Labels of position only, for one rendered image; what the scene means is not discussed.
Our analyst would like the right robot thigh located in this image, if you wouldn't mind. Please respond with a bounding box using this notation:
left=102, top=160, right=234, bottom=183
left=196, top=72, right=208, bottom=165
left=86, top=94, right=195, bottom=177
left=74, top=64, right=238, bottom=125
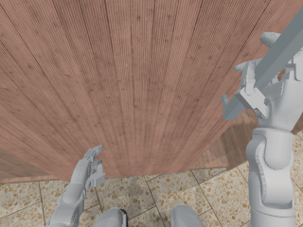
left=169, top=204, right=205, bottom=227

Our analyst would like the wardrobe door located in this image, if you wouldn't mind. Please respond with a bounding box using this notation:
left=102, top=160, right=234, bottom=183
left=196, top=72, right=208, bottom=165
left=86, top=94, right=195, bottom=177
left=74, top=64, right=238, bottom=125
left=0, top=148, right=51, bottom=179
left=0, top=0, right=303, bottom=182

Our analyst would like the robot thigh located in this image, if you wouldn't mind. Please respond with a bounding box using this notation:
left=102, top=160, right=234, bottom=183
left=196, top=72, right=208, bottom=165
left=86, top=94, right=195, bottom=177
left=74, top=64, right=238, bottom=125
left=169, top=204, right=205, bottom=227
left=94, top=209, right=127, bottom=227

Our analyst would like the left robot forearm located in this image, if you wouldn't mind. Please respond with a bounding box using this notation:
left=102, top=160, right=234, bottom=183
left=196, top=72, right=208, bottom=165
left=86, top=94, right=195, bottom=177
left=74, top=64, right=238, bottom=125
left=45, top=183, right=86, bottom=227

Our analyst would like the handle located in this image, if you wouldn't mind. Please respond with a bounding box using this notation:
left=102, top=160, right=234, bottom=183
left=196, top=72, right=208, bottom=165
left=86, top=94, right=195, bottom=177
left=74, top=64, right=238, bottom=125
left=221, top=6, right=303, bottom=120

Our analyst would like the right robot hand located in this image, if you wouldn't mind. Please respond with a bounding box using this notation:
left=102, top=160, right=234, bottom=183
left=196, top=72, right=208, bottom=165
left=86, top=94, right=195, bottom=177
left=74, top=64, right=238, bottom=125
left=233, top=31, right=303, bottom=131

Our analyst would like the left robot hand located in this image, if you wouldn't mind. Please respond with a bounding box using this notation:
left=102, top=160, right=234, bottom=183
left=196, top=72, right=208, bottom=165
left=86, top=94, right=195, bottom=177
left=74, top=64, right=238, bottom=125
left=70, top=145, right=105, bottom=190

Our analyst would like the right robot forearm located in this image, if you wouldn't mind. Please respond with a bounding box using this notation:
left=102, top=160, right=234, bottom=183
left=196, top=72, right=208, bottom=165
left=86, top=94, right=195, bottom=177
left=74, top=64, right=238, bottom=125
left=245, top=128, right=296, bottom=227

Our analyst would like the left robot thigh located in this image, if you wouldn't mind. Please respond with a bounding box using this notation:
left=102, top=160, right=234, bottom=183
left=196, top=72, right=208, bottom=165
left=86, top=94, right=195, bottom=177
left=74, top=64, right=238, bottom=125
left=94, top=209, right=127, bottom=227

